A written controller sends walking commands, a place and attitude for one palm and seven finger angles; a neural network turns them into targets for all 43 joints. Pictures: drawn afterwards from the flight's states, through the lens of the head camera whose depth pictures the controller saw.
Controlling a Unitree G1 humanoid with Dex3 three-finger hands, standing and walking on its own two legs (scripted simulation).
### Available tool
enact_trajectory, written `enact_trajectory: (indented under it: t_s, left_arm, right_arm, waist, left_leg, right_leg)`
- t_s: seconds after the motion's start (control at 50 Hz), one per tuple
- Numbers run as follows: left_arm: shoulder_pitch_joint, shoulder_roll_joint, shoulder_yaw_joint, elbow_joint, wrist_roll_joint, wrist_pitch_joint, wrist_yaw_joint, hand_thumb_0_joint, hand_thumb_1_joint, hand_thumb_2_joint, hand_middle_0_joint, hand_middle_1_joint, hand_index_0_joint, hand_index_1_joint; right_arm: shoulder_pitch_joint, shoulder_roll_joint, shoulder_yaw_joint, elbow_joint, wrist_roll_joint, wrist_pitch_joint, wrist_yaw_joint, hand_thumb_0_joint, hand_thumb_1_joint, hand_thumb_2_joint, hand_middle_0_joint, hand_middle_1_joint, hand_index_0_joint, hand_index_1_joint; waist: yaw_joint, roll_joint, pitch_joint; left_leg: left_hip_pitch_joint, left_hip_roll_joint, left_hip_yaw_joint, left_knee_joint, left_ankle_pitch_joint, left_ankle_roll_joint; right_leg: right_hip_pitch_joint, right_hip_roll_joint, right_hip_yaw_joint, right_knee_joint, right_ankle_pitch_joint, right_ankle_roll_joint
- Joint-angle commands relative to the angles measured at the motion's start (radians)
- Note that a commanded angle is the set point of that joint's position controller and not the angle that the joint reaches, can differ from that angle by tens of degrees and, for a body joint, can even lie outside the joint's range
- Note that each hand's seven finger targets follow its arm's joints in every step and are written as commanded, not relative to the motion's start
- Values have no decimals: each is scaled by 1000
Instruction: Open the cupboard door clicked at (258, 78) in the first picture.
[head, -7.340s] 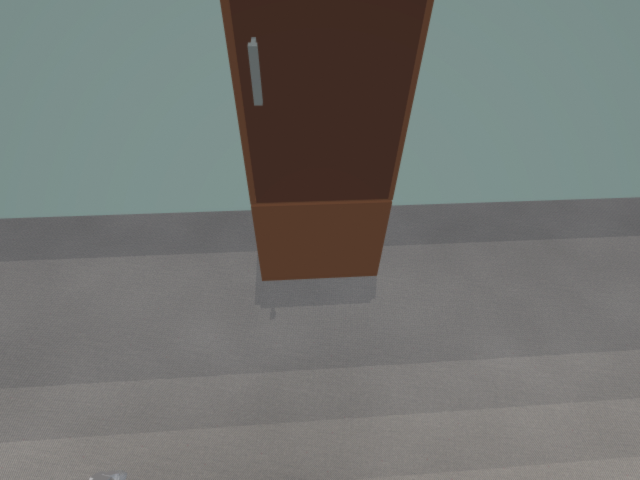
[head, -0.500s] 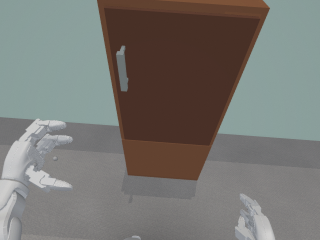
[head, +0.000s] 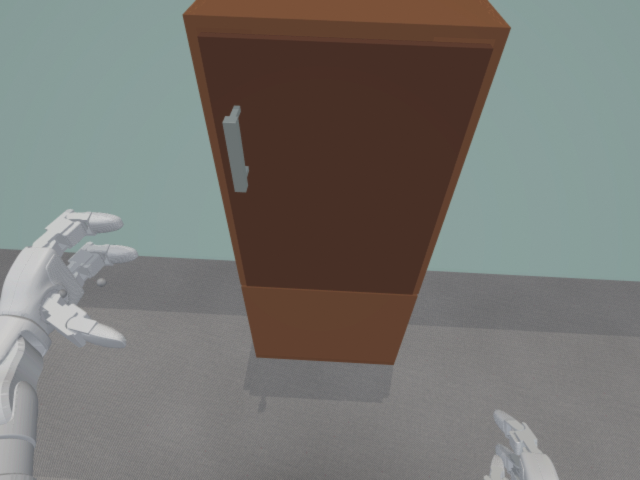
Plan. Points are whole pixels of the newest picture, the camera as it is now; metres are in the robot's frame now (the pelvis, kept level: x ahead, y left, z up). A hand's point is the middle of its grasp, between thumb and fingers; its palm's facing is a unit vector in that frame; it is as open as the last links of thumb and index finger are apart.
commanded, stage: raise the hand with hooked fingers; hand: left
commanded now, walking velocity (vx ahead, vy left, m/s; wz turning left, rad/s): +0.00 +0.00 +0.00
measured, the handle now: (238, 149) +0.59 +0.19 +0.11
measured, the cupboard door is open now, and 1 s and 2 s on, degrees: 0 0 0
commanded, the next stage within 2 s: move the hooked fingers beside the handle in 0.30 s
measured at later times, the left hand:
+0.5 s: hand (117, 274) +0.30 +0.26 +0.12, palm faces +0.05 -1.00 -0.01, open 14.0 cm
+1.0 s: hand (159, 222) +0.39 +0.25 +0.12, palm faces +0.03 -1.00 +0.01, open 14.0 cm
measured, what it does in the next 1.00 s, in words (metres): stands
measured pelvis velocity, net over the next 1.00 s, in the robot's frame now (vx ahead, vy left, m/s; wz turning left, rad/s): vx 0.02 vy -0.01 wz -0.02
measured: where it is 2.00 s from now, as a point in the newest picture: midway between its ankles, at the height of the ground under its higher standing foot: outside the picture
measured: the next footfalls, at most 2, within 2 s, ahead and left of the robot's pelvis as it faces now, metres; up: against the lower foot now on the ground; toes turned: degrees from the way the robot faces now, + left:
none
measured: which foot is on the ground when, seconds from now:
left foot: down 0.00-1.00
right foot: down 0.00-1.00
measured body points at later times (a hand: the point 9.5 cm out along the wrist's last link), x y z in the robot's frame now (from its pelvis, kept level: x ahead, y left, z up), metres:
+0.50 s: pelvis +0.01 -0.01 +0.00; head +0.01 -0.01 +0.45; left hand +0.30 +0.32 +0.13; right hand +0.18 -0.25 -0.07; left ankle +0.08 +0.10 -0.72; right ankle -0.03 -0.12 -0.72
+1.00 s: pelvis +0.02 -0.01 +0.00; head +0.04 +0.00 +0.45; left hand +0.39 +0.30 +0.12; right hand +0.12 -0.27 -0.10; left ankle +0.08 +0.10 -0.72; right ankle -0.03 -0.12 -0.72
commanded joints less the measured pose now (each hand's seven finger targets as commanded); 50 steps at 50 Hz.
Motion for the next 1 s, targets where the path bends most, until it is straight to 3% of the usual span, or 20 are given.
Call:
enact_trajectory:
  t_s: [0.0,0.1,0.16,0.28,0.38,0.44,0.5,0.54,0.56,0.6,0.64,0.68,0.72,0.78,0.82,0.84,0.92,0.94,0.96,0.98]
  left_arm:
    - [-260,262,104,-239,-24,-89,11,0,-500,300,-300,-1200,-300,-1200]
    - [-266,257,104,-218,-23,-100,14,0,-500,300,-300,-1200,-300,-1200]
    - [-279,266,105,-243,-19,-105,12,0,-500,300,-300,-1200,-300,-1200]
    - [-259,245,94,-203,-26,-87,5,0,-500,300,-300,-1200,-300,-1200]
    - [-265,252,100,-212,-22,-86,8,0,-500,300,-300,-1200,-300,-1200]
    - [-333,255,95,-171,-22,-94,11,0,-500,300,-300,-1200,-300,-1200]
    - [-433,217,33,-143,-5,-97,7,0,-500,300,-300,-1200,-300,-1200]
    - [-492,212,11,-128,3,-103,17,0,-500,300,-300,-1200,-300,-1200]
    - [-494,240,32,-97,15,-101,24,0,-500,300,-300,-1200,-300,-1200]
    - [-562,214,-5,-83,29,-105,34,0,-500,300,-300,-1200,-300,-1200]
    - [-538,238,20,-51,33,-108,50,0,-500,300,-300,-1200,-300,-1200]
    - [-567,268,47,6,39,-106,60,0,-500,300,-300,-1200,-300,-1200]
    - [-556,291,69,32,51,-109,64,0,-500,300,-300,-1200,-300,-1200]
    - [-607,300,69,82,58,-118,70,0,-500,300,-300,-1200,-300,-1200]
    - [-627,290,58,82,62,-134,65,0,-500,300,-300,-1200,-300,-1200]
    - [-628,270,41,73,57,-143,64,0,-500,300,-300,-1200,-300,-1200]
    - [-691,283,35,138,68,-150,55,0,-500,300,-300,-1200,-300,-1200]
    - [-714,272,28,143,63,-154,55,0,-500,300,-300,-1200,-300,-1200]
    - [-702,309,59,170,66,-155,57,0,-500,300,-300,-1200,-300,-1200]
    - [-719,306,52,161,70,-159,57,0,-500,300,-300,-1200,-300,-1200]
  right_arm:
    - [-101,-133,-63,-156,-6,-56,-4,0,-900,-900,200,300,200,300]
    - [-100,-132,-64,-145,-6,-53,-8,0,-900,-900,200,300,200,300]
    - [-109,-130,-64,-148,-6,-55,-9,0,-900,-900,200,300,200,300]
    - [-104,-129,-63,-145,-3,-48,-9,0,-900,-900,200,300,200,300]
    - [-104,-127,-62,-151,-5,-42,-5,0,-900,-900,200,300,200,300]
    - [-96,-130,-64,-138,-5,-35,-10,0,-900,-900,200,300,200,300]
    - [-98,-130,-61,-129,-1,-30,-14,0,-900,-900,200,300,200,300]
    - [-89,-132,-62,-122,-3,-28,-18,0,-900,-900,200,300,200,300]
    - [-86,-137,-65,-117,-3,-24,-19,0,-900,-900,200,300,200,300]
    - [-84,-134,-62,-109,-4,-18,-18,0,-900,-900,200,300,200,300]
    - [-71,-136,-63,-109,-9,-12,-15,0,-900,-900,200,300,200,300]
    - [-66,-139,-64,-101,-9,2,-11,0,-900,-900,200,300,200,300]
    - [-64,-140,-64,-108,-10,16,-4,0,-900,-900,200,300,200,300]
    - [-48,-140,-66,-107,-10,32,1,0,-900,-900,200,300,200,300]
    - [-37,-142,-71,-109,-11,40,4,0,-900,-900,200,300,200,300]
    - [-33,-141,-73,-115,-11,41,5,0,-900,-900,200,300,200,300]
    - [-8,-151,-79,-98,-8,60,7,0,-900,-900,200,300,200,300]
    - [0,-151,-82,-97,-10,61,7,0,-900,-900,200,300,200,300]
    - [5,-157,-86,-91,-9,66,7,0,-900,-900,200,300,200,300]
    - [10,-157,-86,-91,-12,70,9,0,-900,-900,200,300,200,300]
  waist:
    - [9,52,-171]
    - [3,48,-161]
    - [7,80,-182]
    - [4,32,-164]
    - [10,46,-185]
    - [-6,8,-164]
    - [-23,68,-166]
    - [-30,46,-173]
    - [-27,46,-190]
    - [-36,71,-200]
    - [-18,41,-223]
    - [-22,6,-222]
    - [-8,44,-235]
    - [-18,26,-227]
    - [-19,57,-253]
    - [-20,37,-265]
    - [-38,56,-252]
    - [-44,14,-256]
    - [-37,18,-268]
    - [-37,47,-287]
  left_leg:
    - [277,-17,-46,-101,5,14]
    - [263,-19,-33,-88,10,16]
    - [280,-20,-29,-79,37,18]
    - [266,-20,-29,-78,49,17]
    - [277,-22,-28,-71,86,17]
    - [264,-22,-27,-64,74,19]
    - [281,-21,-31,-67,43,16]
    - [281,-22,-37,-64,39,19]
    - [284,-19,-37,-62,37,17]
    - [300,-17,-43,-65,34,15]
    - [288,-19,-45,-63,51,17]
    - [266,-17,-38,-60,57,17]
    - [256,-19,-31,-58,82,15]
    - [242,-16,-27,-53,84,16]
    - [267,-15,-28,-47,107,15]
    - [267,-17,-26,-40,118,19]
    - [258,-12,-27,-36,109,17]
    - [253,-16,-26,-26,122,23]
    - [255,-11,-24,-27,123,21]
    - [264,-14,-22,-22,140,22]
  right_leg:
    - [-155,21,10,-125,107,-14]
    - [-151,16,25,-129,121,-8]
    - [-144,13,33,-125,152,-7]
    - [-145,14,28,-122,180,-3]
    - [-135,13,26,-109,226,-5]
    - [-149,17,27,-113,213,-3]
    - [-187,13,28,-112,178,-6]
    - [-187,14,26,-112,164,-9]
    - [-191,12,29,-111,162,-8]
    - [-203,11,25,-107,152,-12]
    - [-174,13,22,-102,164,-16]
    - [-170,9,29,-100,187,-10]
    - [-153,8,29,-86,216,-13]
    - [-160,12,29,-84,224,-11]
    - [-166,15,27,-74,241,-14]
    - [-153,17,28,-73,251,-15]
    - [-195,20,28,-67,244,-14]
    - [-184,21,28,-66,260,-13]
    - [-191,21,32,-65,264,-11]
    - [-186,19,34,-59,283,-12]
